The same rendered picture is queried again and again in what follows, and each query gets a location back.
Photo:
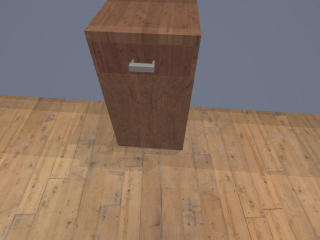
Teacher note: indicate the drawer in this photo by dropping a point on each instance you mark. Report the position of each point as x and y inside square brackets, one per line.
[170, 60]

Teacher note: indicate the cabinet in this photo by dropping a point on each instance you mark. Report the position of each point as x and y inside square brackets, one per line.
[147, 111]

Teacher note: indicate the handle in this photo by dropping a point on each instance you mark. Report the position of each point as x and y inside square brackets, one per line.
[142, 67]

